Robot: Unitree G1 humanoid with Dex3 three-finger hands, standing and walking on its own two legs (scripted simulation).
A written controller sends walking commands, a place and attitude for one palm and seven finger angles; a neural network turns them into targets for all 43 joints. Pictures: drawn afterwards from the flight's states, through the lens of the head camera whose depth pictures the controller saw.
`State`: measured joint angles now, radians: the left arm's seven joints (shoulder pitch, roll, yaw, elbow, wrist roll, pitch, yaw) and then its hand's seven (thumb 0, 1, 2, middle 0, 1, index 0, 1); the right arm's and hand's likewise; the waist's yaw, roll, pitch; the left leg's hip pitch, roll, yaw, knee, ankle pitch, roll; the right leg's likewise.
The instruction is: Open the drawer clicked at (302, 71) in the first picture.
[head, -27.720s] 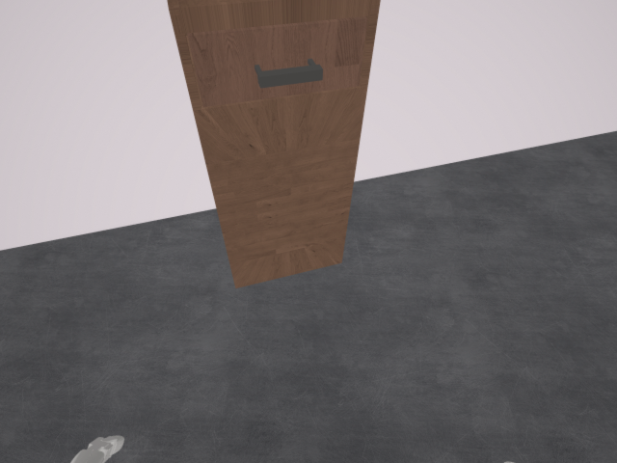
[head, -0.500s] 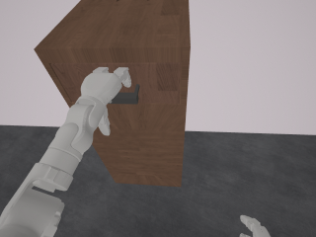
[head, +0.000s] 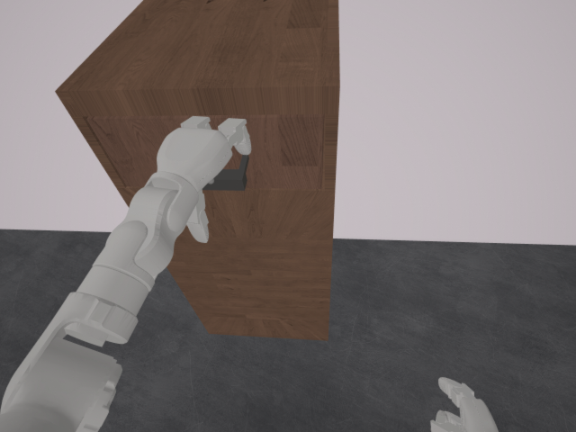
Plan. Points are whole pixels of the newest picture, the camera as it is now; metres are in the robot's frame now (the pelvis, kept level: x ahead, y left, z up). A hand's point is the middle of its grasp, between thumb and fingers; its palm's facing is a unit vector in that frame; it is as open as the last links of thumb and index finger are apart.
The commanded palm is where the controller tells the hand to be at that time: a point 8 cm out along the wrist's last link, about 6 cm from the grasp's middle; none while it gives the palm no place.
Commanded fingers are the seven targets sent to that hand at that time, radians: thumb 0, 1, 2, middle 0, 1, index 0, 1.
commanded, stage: re-aim the fingers above the handle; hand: left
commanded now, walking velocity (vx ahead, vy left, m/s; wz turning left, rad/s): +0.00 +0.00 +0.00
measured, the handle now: (206, 169) +0.50 +0.18 +0.08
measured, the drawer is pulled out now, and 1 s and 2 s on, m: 0.00 0.00 0.00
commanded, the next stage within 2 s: lower the fingers behind the handle in 0.98 s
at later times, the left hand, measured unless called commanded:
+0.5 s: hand (219, 178) +0.41 +0.12 +0.15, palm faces +0.11 -0.11 -0.99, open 13.8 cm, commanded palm +0.40 +0.20 +0.21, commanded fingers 0.00 -0.50 0.30 -0.30 -1.20 -0.30 -1.20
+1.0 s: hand (208, 168) +0.43 +0.14 +0.16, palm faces +0.12 -0.10 -0.99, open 14.0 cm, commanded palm +0.40 +0.19 +0.21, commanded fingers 0.00 -0.50 0.30 -0.30 -1.20 -0.30 -1.20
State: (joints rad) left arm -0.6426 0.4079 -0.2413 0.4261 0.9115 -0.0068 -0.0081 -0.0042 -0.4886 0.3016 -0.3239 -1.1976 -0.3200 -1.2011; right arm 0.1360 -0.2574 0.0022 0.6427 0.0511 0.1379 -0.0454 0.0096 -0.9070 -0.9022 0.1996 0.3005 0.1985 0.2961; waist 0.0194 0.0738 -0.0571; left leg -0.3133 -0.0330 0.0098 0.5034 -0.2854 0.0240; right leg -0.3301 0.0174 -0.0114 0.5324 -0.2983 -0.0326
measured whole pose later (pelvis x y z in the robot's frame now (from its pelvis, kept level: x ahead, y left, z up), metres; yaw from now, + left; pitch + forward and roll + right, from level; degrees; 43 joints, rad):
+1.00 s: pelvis +0.00 +0.01 +0.00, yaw +1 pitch +6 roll +0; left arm -0.73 0.38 -0.31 0.44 0.89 0.01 0.03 0.00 -0.49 0.30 -0.31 -1.20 -0.28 -1.20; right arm 0.13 -0.27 0.00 0.69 0.06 0.13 -0.03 0.01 -0.91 -0.90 0.20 0.30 0.20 0.30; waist 0.04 0.06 -0.07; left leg -0.34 -0.06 0.00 0.52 -0.29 0.04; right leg -0.34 -0.01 -0.03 0.54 -0.30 -0.01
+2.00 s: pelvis +0.00 +0.00 -0.01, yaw +0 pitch +9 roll +0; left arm -0.63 0.46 -0.14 0.60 0.98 0.01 0.05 -0.01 -0.49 0.30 -0.28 -1.23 -0.32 -1.20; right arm 0.23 -0.27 -0.02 0.64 0.05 0.18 -0.04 0.01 -0.91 -0.90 0.20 0.30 0.20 0.30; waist 0.01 0.05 -0.10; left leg -0.42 -0.02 0.01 0.58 -0.32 0.03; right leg -0.42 0.03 -0.01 0.58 -0.32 -0.03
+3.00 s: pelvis +0.00 +0.01 -0.01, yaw -1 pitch +9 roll +0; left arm -0.61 0.45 -0.14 0.61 0.98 0.04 0.08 -0.01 -0.49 0.30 -0.23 -1.20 -0.28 -1.17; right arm 0.26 -0.26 -0.03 0.62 0.05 0.17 -0.04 0.01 -0.91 -0.90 0.20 0.30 0.20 0.30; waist -0.02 0.06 -0.11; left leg -0.44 -0.02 0.03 0.61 -0.34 0.04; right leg -0.45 0.03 0.01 0.60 -0.32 -0.02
